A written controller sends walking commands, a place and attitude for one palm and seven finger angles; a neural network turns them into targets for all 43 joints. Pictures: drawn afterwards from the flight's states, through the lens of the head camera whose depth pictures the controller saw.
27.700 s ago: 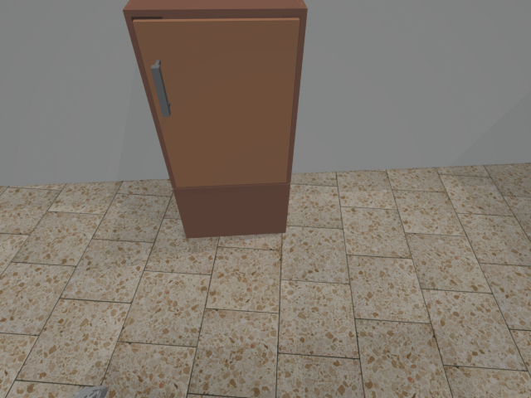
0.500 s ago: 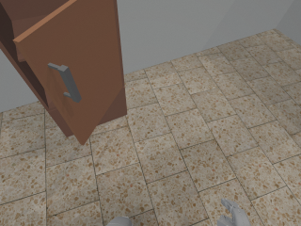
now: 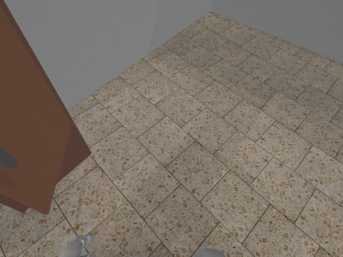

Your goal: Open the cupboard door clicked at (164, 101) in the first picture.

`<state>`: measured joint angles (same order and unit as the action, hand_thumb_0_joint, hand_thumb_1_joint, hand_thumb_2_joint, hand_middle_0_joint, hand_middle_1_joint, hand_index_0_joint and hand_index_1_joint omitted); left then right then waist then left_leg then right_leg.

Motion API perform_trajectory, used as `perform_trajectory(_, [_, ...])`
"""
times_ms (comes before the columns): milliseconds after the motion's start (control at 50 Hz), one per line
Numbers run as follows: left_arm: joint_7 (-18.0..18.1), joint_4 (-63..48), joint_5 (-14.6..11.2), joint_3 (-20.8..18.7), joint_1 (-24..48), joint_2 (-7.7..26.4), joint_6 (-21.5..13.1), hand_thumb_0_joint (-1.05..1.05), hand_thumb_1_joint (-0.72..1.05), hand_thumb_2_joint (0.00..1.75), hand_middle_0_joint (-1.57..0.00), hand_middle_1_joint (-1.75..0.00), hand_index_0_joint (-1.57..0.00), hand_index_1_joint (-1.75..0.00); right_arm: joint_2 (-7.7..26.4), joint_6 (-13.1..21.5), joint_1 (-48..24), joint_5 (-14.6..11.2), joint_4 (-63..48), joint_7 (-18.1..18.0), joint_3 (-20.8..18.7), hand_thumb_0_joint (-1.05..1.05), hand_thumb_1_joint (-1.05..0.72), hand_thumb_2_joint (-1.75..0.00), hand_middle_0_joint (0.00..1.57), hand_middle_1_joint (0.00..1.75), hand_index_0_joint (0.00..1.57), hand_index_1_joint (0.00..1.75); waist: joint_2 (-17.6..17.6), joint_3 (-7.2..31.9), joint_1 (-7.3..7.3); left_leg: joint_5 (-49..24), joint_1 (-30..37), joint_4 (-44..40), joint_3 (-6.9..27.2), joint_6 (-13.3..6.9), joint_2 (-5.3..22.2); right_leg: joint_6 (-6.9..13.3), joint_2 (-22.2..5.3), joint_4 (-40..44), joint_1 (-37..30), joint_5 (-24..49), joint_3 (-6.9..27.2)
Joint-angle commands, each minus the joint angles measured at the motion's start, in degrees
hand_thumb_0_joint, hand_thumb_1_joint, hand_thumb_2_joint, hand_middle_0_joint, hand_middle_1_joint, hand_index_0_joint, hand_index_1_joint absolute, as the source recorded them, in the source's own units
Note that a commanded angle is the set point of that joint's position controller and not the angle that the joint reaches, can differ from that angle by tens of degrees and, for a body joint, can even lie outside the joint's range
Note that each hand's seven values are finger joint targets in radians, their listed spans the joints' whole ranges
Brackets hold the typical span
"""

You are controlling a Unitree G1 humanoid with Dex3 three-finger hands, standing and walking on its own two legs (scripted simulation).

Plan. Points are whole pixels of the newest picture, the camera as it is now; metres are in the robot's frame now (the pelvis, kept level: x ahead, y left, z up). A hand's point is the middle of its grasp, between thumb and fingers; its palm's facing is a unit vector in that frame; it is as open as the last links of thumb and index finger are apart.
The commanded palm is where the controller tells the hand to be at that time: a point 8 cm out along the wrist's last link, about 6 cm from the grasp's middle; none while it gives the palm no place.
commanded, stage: walk to a spot facing it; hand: left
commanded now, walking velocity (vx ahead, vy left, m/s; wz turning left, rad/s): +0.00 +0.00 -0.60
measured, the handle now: out of the picture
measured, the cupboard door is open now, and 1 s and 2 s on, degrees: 41 41 41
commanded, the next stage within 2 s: turn to face it in 1.92 s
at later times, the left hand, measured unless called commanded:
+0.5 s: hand out of the picture +0.11 +0.15 -0.15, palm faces -0.14 -0.97 -0.22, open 7.4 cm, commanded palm none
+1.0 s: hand (157, 133) +0.52 +0.06 -0.16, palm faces -0.54 -0.82 -0.19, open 7.4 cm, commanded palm none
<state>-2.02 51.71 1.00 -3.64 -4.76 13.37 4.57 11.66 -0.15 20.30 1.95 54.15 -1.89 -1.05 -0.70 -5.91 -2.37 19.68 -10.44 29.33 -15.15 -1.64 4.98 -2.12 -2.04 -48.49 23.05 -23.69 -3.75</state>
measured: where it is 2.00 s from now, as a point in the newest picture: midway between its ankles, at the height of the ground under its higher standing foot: (231, 172)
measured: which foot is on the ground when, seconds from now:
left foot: down 0.00-0.08, up 0.10-0.62, down 0.64-1.00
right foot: up 0.00-0.06, down 0.08-0.64, up 0.66-1.00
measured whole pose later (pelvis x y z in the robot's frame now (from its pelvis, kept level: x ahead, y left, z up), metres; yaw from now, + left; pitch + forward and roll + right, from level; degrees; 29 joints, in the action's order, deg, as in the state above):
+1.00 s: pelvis +0.30 -0.04 +0.00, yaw -34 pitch +1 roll -1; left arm -2.3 52.5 1.7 -5.4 -5.3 14.3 1.4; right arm 10.7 4.0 25.3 1.7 58.0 -2.2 -0.9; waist -1.7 -3.8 -1.0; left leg 20.4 -1.7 20.4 -15.2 -2.4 1.5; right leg 0.4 -2.7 -66.9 41.5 -6.5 -2.4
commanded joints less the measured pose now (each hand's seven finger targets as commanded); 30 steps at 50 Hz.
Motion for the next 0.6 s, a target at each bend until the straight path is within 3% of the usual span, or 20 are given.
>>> perform_trajectory(0, [0.30,-4.71,0.06,-0.82,-1.57,3.42,-2.46,0.00,0.90,0.90,-0.20,-0.30,-0.20,-0.30,11.29,0.59,1.45,-0.31,-2.70,-0.29,-3.39,0.00,-0.90,-0.90,0.20,0.30,0.20,0.30,10.18,8.32,1.64,-36.16,5.15,-0.83,8.86,-2.86,15.40,2.75,1.03,14.35,-7.02,4.98,-1.60])
perform_trajectory(20, [0.60,-3.57,0.19,-1.31,-5.94,4.70,-2.77,0.00,0.90,0.90,-0.20,-0.30,-0.20,-0.30,11.41,0.49,-0.25,-0.74,-3.40,-0.08,-3.47,0.00,-0.90,-0.90,0.20,0.30,0.20,0.30,7.09,9.79,4.33,-31.50,0.30,5.12,7.03,-0.66,14.23,3.76,0.40,21.28,-15.50,12.79,-0.60])
perform_trajectory(40, [1.41,-2.14,0.73,-2.27,-11.30,9.87,-3.44,0.00,0.90,0.90,-0.20,-0.30,-0.20,-0.30,8.97,0.35,-1.04,-1.63,-4.60,0.38,-3.20,0.00,-0.90,-0.90,0.20,0.30,0.20,0.30,-6.34,12.96,6.49,-16.95,-10.41,17.44,1.60,3.15,9.05,7.63,-9.84,25.93,-26.94,26.22,12.95])
perform_trajectory(60, [2.22,-0.97,0.25,-3.50,-15.04,14.75,-3.77,0.00,0.90,0.90,-0.20,-0.30,-0.20,-0.30,6.11,-0.18,-4.76,-1.43,-7.28,0.48,-2.33,0.00,-0.90,-0.90,0.20,0.30,0.20,0.30,-17.31,11.77,8.18,18.05,-23.44,31.59,3.34,6.04,0.00,14.73,-21.42,28.09,-29.12,42.03,29.74])
perform_trajectory(80, [3.02,-1.06,-0.42,-3.38,-14.78,14.16,-3.73,0.00,0.90,0.90,-0.20,-0.30,-0.20,-0.30,8.02,-1.08,-4.58,-1.14,-7.22,0.19,-2.56,0.00,-0.90,-0.90,0.20,0.30,0.20,0.30,-13.03,11.76,7.88,17.21,-25.74,36.74,12.07,5.32,1.07,17.16,-21.93,29.04,-27.68,32.16,28.43])
perform_trajectory(100, [3.58,-2.19,-0.36,-3.14,-11.17,11.21,-3.66,0.00,0.90,0.90,-0.20,-0.30,-0.20,-0.30,7.21,-1.42,-6.36,-1.04,-6.36,0.48,-2.89,0.00,-0.90,-0.90,0.20,0.30,0.20,0.30,-11.32,6.98,6.66,11.89,-28.29,38.11,14.13,5.15,2.19,15.48,-17.28,31.71,-23.60,18.67,26.02])
perform_trajectory(120, [3.66,-3.03,-0.38,-2.91,-8.19,9.57,-3.76,0.00,0.90,0.90,-0.20,-0.30,-0.20,-0.30,6.82,-1.54,-7.01,-0.88,-6.02,0.90,-3.08,0.00,-0.90,-0.90,0.20,0.30,0.20,0.30,-10.63,4.50,5.08,6.72,-28.76,38.73,14.33,5.70,2.40,13.56,-14.25,33.50,-20.98,13.04,24.60])
perform_trajectory(140, [3.48,-3.46,-0.50,-2.45,-6.52,8.34,-4.15,0.00,0.90,0.90,-0.20,-0.30,-0.20,-0.30,7.04,-1.57,-7.17,-0.70,-5.62,1.31,-3.31,0.00,-0.90,-0.90,0.20,0.30,0.20,0.30,-8.28,3.22,3.82,2.88,-27.41,38.39,14.66,6.24,2.56,12.34,-12.38,34.30,-18.06,12.00,21.64])
perform_trajectory(180, [3.10,-3.13,-0.31,-2.28,-7.03,7.38,-5.35,0.00,0.90,0.90,-0.20,-0.30,-0.20,-0.30,6.54,-1.31,-6.82,-0.40,-4.88,1.80,-3.65,0.00,-0.90,-0.90,0.20,0.30,0.20,0.30,-5.95,3.57,2.91,-0.83,-25.02,36.05,14.65,6.67,1.90,11.93,-9.93,34.82,-16.28,11.77,19.80])
perform_trajectory(220, [2.53,-2.65,-0.28,-2.42,-8.58,7.56,-6.19,0.00,0.90,0.90,-0.20,-0.30,-0.20,-0.30,5.86,-1.10,-6.83,-0.28,-4.65,1.99,-3.82,0.00,-0.90,-0.90,0.20,0.30,0.20,0.30,-5.87,3.68,2.60,-2.53,-24.89,33.72,14.34,7.04,1.25,11.98,-8.67,35.19,-16.33,11.43,19.13])
perform_trajectory(340, [1.67,-0.13,-0.11,-2.85,-15.53,6.91,-7.59,0.00,0.90,0.90,-0.20,-0.30,-0.20,-0.30,5.55,0.35,-14.31,-0.46,-7.45,2.19,-4.22,0.00,-0.90,-0.90,0.20,0.30,0.20,0.30,-7.33,2.76,4.93,-4.45,-30.34,28.62,15.56,7.23,0.32,13.23,-8.34,35.56,-21.52,12.41,23.95])
perform_trajectory(420, [1.94,1.05,0.26,-2.86,-18.74,6.70,-8.01,0.00,0.90,0.90,-0.20,-0.30,-0.20,-0.30,4.87,1.49,-19.75,-0.77,-9.84,2.24,-3.82,0.00,-0.90,-0.90,0.20,0.30,0.20,0.30,-6.56,2.53,6.15,-3.01,-31.67,23.75,15.60,6.77,-0.61,15.05,-9.41,33.93,-24.69,19.07,27.09])
perform_trajectory(480, [2.34,1.94,0.63,-2.85,-19.62,6.95,-7.95,0.00,0.90,0.90,-0.20,-0.30,-0.20,-0.30,4.33,2.21,-22.22,-1.14,-11.09,2.37,-3.44,0.00,-0.90,-0.90,0.20,0.30,0.20,0.30,-6.90,2.67,6.35,-1.44,-28.59,18.25,15.31,6.06,-1.89,14.98,-9.49,31.86,-24.60,23.73,28.33])
perform_trajectory(520, [2.54,1.91,0.67,-2.96,-19.13,7.57,-7.78,0.00,0.90,0.90,-0.20,-0.30,-0.20,-0.30,4.27,2.76,-22.32,-1.36,-11.59,2.40,-3.19,0.00,-0.90,-0.90,0.20,0.30,0.20,0.30,-7.82,2.82,5.99,-0.27,-23.22,13.03,15.08,5.10,-3.01,14.38,-9.23,29.90,-22.46,27.58,28.10])
perform_trajectory(540, [2.50,1.98,0.61,-2.99,-18.28,7.93,-7.69,0.00,0.90,0.90,-0.20,-0.30,-0.20,-0.30,4.48,3.01,-21.06,-1.48,-11.33,2.29,-3.21,0.00,-0.90,-0.90,0.20,0.30,0.20,0.30,-7.91,2.70,4.99,-0.65,-18.62,9.79,14.25,4.74,-3.94,13.73,-8.60,28.64,-20.02,29.12,27.53])
perform_trajectory(560, [2.52,1.85,0.41,-3.03,-16.79,7.65,-7.76,0.00,0.90,0.90,-0.20,-0.30,-0.20,-0.30,4.98,3.31,-17.58,-1.45,-10.21,1.94,-3.33,0.00,-0.90,-0.90,0.20,0.30,0.20,0.30,-6.46,3.68,2.76,-3.10,-10.51,4.72,13.96,4.26,-4.90,12.60,-7.29,25.60,-15.73,31.66,26.55])
perform_trajectory(580, [2.47,1.67,0.17,-3.25,-14.69,7.58,-7.88,0.00,0.90,0.90,-0.20,-0.30,-0.20,-0.30,6.46,3.61,-9.64,-1.40,-7.49,1.24,-3.80,0.00,-0.90,-0.90,0.20,0.30,0.20,0.30,-3.18,7.29,-1.26,-7.14,3.27,-1.89,13.01,3.81,-5.49,10.44,-3.93,18.48,-9.56,32.68,23.46])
